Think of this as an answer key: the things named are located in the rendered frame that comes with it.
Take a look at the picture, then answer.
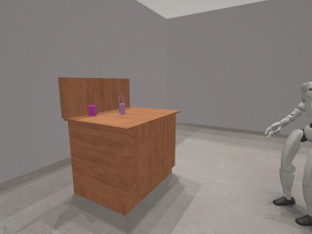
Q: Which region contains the robot left shin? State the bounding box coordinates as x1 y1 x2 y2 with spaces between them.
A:
302 181 312 216

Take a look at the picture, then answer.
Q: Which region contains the robot right hand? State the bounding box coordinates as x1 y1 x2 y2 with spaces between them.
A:
264 122 284 139

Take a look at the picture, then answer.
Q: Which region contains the robot right upper arm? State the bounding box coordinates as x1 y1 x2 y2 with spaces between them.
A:
297 82 312 112

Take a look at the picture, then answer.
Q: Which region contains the robot left thigh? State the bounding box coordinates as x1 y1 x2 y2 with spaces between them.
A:
302 148 312 188

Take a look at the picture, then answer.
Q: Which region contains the table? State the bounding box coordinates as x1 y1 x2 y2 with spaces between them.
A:
58 77 180 216

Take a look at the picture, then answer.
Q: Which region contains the robot right forearm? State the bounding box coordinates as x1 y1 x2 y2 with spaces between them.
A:
280 107 302 127

